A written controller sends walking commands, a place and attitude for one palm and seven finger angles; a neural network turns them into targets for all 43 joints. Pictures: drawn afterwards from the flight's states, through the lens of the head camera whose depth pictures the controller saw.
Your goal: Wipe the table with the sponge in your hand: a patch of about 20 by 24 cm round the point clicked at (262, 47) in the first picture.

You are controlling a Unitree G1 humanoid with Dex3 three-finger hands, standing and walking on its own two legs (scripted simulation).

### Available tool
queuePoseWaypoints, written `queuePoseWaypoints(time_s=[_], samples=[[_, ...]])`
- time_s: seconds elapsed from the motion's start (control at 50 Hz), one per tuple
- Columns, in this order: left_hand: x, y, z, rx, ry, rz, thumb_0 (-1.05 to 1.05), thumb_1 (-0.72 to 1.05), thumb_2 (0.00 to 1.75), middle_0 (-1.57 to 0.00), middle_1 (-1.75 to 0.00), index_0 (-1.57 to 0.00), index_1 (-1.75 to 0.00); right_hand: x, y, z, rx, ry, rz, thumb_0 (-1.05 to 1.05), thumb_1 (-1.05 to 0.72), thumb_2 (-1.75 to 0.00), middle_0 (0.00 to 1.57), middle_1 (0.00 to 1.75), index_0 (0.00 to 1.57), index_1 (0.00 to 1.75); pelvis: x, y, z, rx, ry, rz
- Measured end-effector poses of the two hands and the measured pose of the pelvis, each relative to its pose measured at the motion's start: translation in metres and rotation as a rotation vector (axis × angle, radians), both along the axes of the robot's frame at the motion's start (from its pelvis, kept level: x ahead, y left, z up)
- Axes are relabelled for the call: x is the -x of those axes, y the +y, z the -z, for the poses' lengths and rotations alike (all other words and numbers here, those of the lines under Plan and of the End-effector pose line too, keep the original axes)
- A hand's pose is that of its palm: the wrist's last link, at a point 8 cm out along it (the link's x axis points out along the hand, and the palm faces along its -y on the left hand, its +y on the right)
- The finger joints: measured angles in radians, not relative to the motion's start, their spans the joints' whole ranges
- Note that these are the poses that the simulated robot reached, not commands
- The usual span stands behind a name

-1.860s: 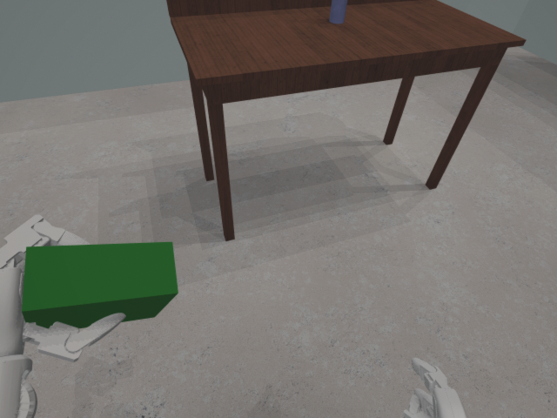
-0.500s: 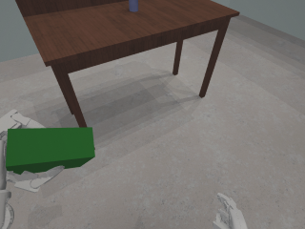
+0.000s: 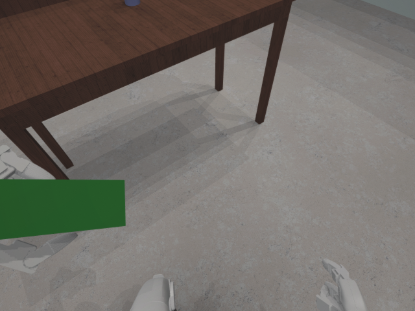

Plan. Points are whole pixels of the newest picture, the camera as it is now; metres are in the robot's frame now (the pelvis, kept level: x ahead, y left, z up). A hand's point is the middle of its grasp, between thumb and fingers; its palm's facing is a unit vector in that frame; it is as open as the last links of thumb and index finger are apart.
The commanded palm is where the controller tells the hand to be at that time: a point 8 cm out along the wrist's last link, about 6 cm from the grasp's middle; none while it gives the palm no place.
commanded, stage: walk to a spot facing it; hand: left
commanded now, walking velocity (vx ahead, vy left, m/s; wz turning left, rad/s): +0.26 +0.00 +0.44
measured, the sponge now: (77, 208) +0.23 +0.18 +0.16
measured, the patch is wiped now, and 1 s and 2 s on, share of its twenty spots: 0.00 0.00 0.00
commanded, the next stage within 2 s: turn to face it in 0.04 s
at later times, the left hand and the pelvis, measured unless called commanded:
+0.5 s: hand (32, 164) +0.27 +0.24 +0.21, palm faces +0.54 -0.69 -0.48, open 10.1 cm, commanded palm +0.23 +0.28 +0.18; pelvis +0.11 -0.02 -0.01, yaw +8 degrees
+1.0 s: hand (33, 163) +0.29 +0.26 +0.18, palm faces +0.61 -0.67 -0.42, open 10.1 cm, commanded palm +0.23 +0.28 +0.18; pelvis +0.14 -0.03 +0.00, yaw +13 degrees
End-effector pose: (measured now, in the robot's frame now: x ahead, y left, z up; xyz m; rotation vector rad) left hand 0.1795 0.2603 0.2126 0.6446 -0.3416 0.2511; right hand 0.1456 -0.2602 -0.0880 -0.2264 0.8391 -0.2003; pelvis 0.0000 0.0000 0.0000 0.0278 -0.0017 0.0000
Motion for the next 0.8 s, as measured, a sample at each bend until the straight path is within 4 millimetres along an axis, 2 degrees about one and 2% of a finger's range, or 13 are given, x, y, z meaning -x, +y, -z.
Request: queuePoseWaypoints(time_s=[0.08,0.14,0.18,0.22,0.28,0.34,0.42,0.5,0.6,0.7,0.8], samples=[[-0.019,0.013,-0.004,0.017,-0.051,-0.047,0.0,-0.49,0.98,-0.75,-1.33,-0.75,-1.33,-0.031,0.004,-0.007,0.014,-0.019,-0.016,0.02,-0.91,-0.9,0.2,0.3,0.2,0.3,-0.031,0.002,-0.001,-0.011,-0.01,-0.018],[-0.034,0.027,0.006,0.062,-0.074,-0.098,0.0,-0.49,0.98,-0.75,-1.33,-0.75,-1.33,-0.058,0.015,-0.006,0.016,-0.04,-0.03,0.01,-0.91,-0.9,0.2,0.3,0.2,0.3,-0.057,0.008,0.005,-0.019,-0.024,-0.026],[-0.047,0.036,0.017,0.094,-0.098,-0.115,0.0,-0.49,0.98,-0.75,-1.33,-0.75,-1.33,-0.078,0.025,-0.001,0.019,-0.075,-0.038,0.01,-0.91,-0.9,0.2,0.3,0.2,0.3,-0.074,0.014,0.015,-0.011,-0.037,-0.019],[-0.061,0.042,0.027,0.125,-0.119,-0.12,0.0,-0.49,0.98,-0.75,-1.33,-0.75,-1.33,-0.096,0.037,0.004,0.001,-0.105,-0.039,0.01,-0.91,-0.9,0.2,0.3,0.2,0.3,-0.082,0.017,0.023,-0.017,-0.055,-0.027],[-0.08,0.044,0.034,0.159,-0.117,-0.12,0.0,-0.49,0.98,-0.75,-1.33,-0.75,-1.33,-0.116,0.061,0.004,-0.053,-0.121,-0.102,0.02,-0.91,-0.9,0.2,0.3,0.2,0.3,-0.087,0.013,0.023,-0.008,-0.071,-0.062],[-0.082,0.036,0.025,0.143,-0.126,-0.106,-0.01,-0.49,0.98,-0.75,-1.33,-0.75,-1.33,-0.13,0.08,0.001,-0.105,-0.13,-0.164,0.02,-0.91,-0.9,0.2,0.3,0.2,0.3,-0.089,0.007,0.019,0.016,-0.066,-0.087],[-0.063,0.019,0.0,0.059,-0.143,-0.108,-0.01,-0.49,0.98,-0.75,-1.33,-0.75,-1.33,-0.142,0.09,0.001,-0.159,-0.129,-0.229,0.01,-0.91,-0.9,0.2,0.3,0.2,0.3,-0.097,-0.005,0.013,0.041,-0.043,-0.112],[-0.046,0.007,-0.008,0.009,-0.12,-0.207,-0.01,-0.49,0.98,-0.75,-1.33,-0.75,-1.33,-0.151,0.081,0.013,-0.194,-0.097,-0.279,0.01,-0.9,-0.9,0.2,0.3,0.21,0.3,-0.108,-0.024,0.013,0.045,-0.026,-0.142],[-0.046,0.0,0.015,0.118,-0.045,-0.353,-0.01,-0.49,0.98,-0.75,-1.34,-0.75,-1.33,-0.162,0.047,0.026,-0.158,-0.029,-0.299,0.01,-0.9,-0.9,0.2,0.3,0.21,0.3,-0.12,-0.043,0.01,0.013,-0.036,-0.181],[-0.064,-0.009,0.036,0.205,0.032,-0.358,-0.01,-0.49,0.98,-0.75,-1.34,-0.75,-1.33,-0.173,0.009,0.012,-0.053,-0.004,-0.278,0.02,-0.91,-0.9,0.2,0.3,0.21,0.3,-0.128,-0.05,-0.001,-0.025,-0.022,-0.212],[-0.071,-0.013,0.025,0.157,-0.003,-0.273,-0.01,-0.49,0.98,-0.75,-1.34,-0.75,-1.33,-0.189,-0.008,-0.012,0.033,-0.047,-0.252,0.02,-0.91,-0.9,0.2,0.3,0.2,0.3,-0.13,-0.049,-0.003,-0.015,-0.002,-0.234]])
